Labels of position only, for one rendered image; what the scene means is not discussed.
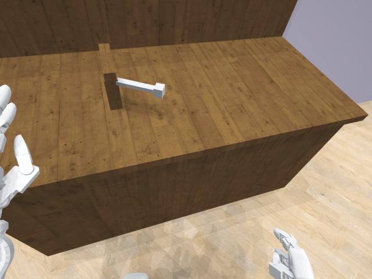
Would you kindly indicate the robot left hand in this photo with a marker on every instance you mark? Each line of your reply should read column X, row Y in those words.
column 19, row 178

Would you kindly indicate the tap lever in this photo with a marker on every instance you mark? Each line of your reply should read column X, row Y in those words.
column 158, row 90

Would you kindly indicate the left robot forearm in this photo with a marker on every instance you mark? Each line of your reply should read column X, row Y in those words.
column 7, row 249

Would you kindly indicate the counter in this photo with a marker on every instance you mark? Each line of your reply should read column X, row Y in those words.
column 243, row 111

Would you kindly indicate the robot right hand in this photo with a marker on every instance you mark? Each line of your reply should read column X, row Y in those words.
column 295, row 264

